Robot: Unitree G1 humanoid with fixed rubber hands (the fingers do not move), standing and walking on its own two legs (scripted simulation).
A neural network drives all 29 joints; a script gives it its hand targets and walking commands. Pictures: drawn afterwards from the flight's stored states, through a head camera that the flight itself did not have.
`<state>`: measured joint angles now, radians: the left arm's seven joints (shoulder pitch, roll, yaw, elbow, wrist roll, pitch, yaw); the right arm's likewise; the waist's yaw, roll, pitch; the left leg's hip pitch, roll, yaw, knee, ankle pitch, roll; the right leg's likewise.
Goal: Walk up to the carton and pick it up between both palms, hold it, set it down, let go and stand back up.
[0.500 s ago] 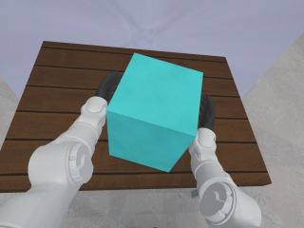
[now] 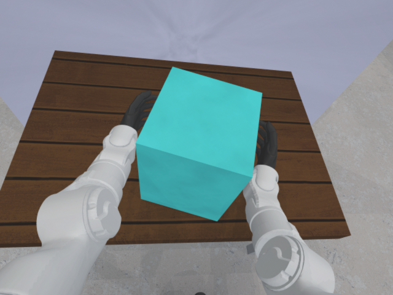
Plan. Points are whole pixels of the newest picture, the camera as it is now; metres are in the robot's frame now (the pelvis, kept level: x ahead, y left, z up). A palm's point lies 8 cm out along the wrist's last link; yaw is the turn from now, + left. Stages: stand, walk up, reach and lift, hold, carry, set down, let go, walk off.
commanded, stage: set down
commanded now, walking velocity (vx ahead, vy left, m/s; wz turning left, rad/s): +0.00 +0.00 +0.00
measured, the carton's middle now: (196, 150) +0.44 -0.05 -0.02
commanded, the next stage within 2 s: none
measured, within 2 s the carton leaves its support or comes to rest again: neither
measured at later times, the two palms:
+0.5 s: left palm (131, 127) +0.47 +0.09 +0.02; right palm (264, 162) +0.38 -0.19 +0.02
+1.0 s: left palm (132, 125) +0.48 +0.09 +0.01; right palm (265, 160) +0.38 -0.19 +0.02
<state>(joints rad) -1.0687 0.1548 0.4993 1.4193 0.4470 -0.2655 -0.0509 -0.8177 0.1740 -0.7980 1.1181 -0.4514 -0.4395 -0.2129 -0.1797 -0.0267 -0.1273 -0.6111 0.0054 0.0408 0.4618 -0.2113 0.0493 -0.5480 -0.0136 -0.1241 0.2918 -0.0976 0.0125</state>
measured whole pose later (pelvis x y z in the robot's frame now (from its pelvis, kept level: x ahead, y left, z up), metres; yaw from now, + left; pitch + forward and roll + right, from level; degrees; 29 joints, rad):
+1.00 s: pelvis -0.01 +0.01 -0.01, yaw -1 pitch +24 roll -4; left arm -1.16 0.24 0.36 1.55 0.29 -0.30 0.00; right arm -0.94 0.10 -0.73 1.29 -0.37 -0.40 -0.20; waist -0.24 -0.02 -0.16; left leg -0.77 0.01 0.04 0.61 -0.26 0.06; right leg -0.71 -0.02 -0.12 0.45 -0.15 0.02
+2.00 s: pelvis -0.03 -0.01 -0.02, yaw -1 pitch +21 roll -2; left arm -1.30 0.48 -0.26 1.57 -0.35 -0.07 -0.06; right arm -1.13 -0.07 -0.19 1.22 0.23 -0.01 -0.30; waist -0.27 0.00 -0.22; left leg -0.79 0.02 0.04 0.69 -0.28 0.04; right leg -0.76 -0.02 -0.11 0.59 -0.19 -0.01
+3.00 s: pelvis -0.02 +0.00 +0.00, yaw -1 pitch +10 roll -2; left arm -0.99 0.49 -0.06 1.16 -0.21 0.14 -0.14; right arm -0.75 -0.03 -0.03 0.81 0.28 0.10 -0.38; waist -0.24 -0.04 -0.11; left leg -0.44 0.01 0.07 0.52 -0.24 0.05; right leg -0.41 -0.01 -0.09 0.38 -0.14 0.01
